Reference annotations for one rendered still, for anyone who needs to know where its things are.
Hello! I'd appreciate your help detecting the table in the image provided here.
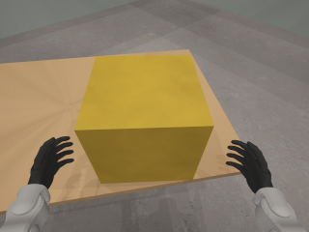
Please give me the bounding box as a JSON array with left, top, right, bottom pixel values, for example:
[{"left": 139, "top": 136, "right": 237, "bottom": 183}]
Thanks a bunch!
[{"left": 0, "top": 49, "right": 244, "bottom": 215}]

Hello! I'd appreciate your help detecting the left robot hand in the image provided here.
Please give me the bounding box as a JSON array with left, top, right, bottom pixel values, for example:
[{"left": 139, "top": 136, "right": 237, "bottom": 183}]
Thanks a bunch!
[{"left": 27, "top": 136, "right": 74, "bottom": 189}]

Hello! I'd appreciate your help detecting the right robot forearm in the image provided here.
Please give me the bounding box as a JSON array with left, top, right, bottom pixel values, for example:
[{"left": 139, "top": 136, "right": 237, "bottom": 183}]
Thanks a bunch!
[{"left": 252, "top": 187, "right": 307, "bottom": 232}]

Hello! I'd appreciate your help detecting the carton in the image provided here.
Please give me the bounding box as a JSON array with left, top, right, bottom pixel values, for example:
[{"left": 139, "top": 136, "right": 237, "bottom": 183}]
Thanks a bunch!
[{"left": 74, "top": 55, "right": 214, "bottom": 184}]

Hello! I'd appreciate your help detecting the right robot hand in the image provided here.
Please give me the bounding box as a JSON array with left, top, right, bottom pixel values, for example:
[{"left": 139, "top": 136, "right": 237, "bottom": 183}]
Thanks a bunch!
[{"left": 226, "top": 140, "right": 273, "bottom": 193}]

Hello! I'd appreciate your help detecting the left robot forearm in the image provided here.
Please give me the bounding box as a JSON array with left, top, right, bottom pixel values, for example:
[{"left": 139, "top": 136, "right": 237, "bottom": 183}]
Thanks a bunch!
[{"left": 0, "top": 184, "right": 51, "bottom": 232}]

